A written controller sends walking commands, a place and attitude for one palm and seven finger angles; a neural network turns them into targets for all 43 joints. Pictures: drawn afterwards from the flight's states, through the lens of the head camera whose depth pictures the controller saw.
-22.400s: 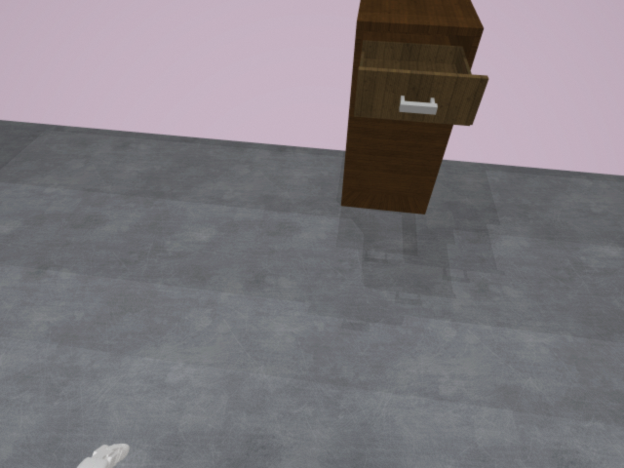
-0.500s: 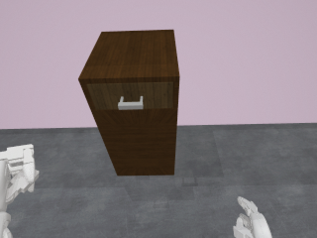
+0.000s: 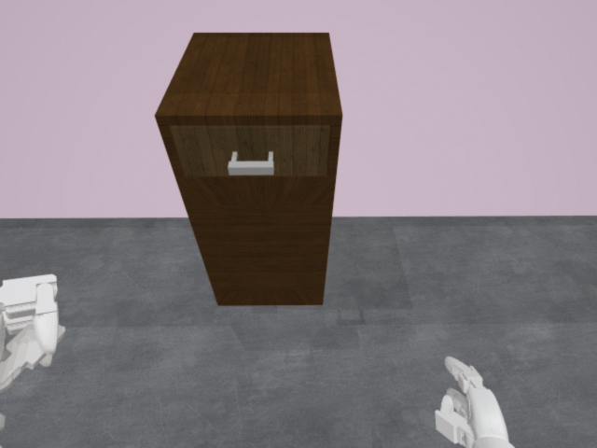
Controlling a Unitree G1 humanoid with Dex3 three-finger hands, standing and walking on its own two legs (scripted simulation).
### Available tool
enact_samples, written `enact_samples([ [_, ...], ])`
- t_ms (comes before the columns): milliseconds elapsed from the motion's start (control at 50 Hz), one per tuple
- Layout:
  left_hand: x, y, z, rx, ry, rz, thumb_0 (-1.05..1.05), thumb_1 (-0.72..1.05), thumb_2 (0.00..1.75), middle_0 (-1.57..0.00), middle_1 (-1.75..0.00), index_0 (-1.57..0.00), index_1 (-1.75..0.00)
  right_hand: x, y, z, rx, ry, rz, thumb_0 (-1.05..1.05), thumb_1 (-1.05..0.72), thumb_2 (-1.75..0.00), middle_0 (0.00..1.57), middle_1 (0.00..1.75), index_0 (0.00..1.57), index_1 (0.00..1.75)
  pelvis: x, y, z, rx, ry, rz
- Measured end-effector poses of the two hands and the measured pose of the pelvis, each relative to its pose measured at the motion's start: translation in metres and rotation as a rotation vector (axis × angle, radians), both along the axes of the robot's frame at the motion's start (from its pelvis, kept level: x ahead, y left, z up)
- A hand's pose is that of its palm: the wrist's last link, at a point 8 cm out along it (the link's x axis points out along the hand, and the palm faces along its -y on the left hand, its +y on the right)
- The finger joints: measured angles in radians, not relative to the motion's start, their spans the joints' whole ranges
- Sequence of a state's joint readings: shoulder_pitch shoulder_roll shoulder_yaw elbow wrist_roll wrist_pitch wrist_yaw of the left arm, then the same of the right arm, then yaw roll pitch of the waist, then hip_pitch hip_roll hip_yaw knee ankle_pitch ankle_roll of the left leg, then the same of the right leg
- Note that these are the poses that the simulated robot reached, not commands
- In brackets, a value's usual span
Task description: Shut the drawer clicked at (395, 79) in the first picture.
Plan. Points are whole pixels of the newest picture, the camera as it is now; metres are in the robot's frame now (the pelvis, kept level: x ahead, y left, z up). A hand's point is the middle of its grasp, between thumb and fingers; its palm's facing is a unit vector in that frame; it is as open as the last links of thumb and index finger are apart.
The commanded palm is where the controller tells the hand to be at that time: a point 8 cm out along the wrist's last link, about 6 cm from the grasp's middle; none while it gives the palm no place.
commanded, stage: step back with the hand held close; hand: left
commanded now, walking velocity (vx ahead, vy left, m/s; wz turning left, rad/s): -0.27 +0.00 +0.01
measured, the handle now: (252, 162) +0.70 +0.15 -0.05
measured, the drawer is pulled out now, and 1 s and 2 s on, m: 0.00 0.00 0.00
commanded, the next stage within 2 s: stop stepping back and stand still in 0.62 s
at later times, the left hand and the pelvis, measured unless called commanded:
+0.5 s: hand (24, 423) +0.12 +0.23 +0.16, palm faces +0.31 -0.80 -0.51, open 3.3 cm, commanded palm +0.04 +0.27 +0.18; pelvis -0.09 -0.01 +0.00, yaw +0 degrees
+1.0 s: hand out of the picture +0.02 +0.27 +0.15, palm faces +0.42 -0.83 -0.36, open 3.3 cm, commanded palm -0.05 +0.30 +0.18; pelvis -0.17 +0.01 +0.00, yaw +1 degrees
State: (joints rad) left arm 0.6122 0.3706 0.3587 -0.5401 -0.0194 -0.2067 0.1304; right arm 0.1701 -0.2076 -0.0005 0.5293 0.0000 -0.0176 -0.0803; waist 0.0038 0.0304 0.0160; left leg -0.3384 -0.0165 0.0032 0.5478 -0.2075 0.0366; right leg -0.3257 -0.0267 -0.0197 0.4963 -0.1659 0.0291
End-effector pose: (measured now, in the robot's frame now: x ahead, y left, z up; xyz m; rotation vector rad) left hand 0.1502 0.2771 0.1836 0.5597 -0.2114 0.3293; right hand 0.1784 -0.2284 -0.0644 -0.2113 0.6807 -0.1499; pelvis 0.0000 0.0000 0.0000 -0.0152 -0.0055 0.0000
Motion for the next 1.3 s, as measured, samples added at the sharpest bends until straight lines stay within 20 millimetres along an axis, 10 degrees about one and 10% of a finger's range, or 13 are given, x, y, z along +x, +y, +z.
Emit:
enact_samples([
  [320,-0.039,0.012,0.009,0.048,-0.113,-0.051,0.02,0.89,0.90,-1.41,-1.60,-1.40,-1.60,-0.096,-0.008,-0.007,-0.077,0.108,-0.064,0.02,-0.90,-0.90,0.20,0.30,0.20,0.30,-0.048,0.007,-0.001,-0.060,0.021,0.044],
  [620,-0.098,-0.024,0.012,0.076,-0.077,-0.198,0.02,0.89,0.90,-1.41,-1.60,-1.40,-1.60,-0.115,-0.009,-0.010,-0.030,0.067,0.022,0.02,-0.90,-0.90,0.21,0.30,0.21,0.30,-0.110,-0.012,-0.005,-0.043,0.040,-0.004],
  [840,-0.170,0.008,0.011,0.018,-0.082,-0.018,0.01,0.89,0.90,-1.41,-1.60,-1.40,-1.60,-0.165,-0.016,0.003,-0.034,0.025,-0.017,0.01,-0.90,-0.90,0.20,0.30,0.20,0.30,-0.146,-0.004,0.001,0.008,0.028,0.002],
  [980,-0.171,0.028,-0.022,-0.118,-0.068,0.057,0.02,0.89,0.90,-1.41,-1.60,-1.41,-1.60,-0.196,0.002,-0.004,-0.097,0.079,0.013,0.02,-0.90,-0.90,0.20,0.30,0.20,0.30,-0.167,0.013,-0.001,0.012,0.018,0.024],
  [1120,-0.176,0.001,0.019,-0.012,-0.117,-0.104,0.02,0.89,0.90,-1.41,-1.60,-1.40,-1.60,-0.224,0.029,0.008,0.009,0.002,0.034,0.02,-0.90,-0.90,0.21,0.30,0.20,0.30,-0.192,0.007,0.009,0.010,0.003,0.002],
  [1300,-0.208,-0.003,0.014,0.031,-0.013,-0.029,0.01,0.89,0.90,-1.41,-1.60,-1.40,-1.60,-0.251,0.002,-0.015,0.032,0.088,-0.020,0.02,-0.90,-0.90,0.21,0.30,0.21,0.30,-0.203,-0.002,0.006,0.019,-0.004,-0.019],
])
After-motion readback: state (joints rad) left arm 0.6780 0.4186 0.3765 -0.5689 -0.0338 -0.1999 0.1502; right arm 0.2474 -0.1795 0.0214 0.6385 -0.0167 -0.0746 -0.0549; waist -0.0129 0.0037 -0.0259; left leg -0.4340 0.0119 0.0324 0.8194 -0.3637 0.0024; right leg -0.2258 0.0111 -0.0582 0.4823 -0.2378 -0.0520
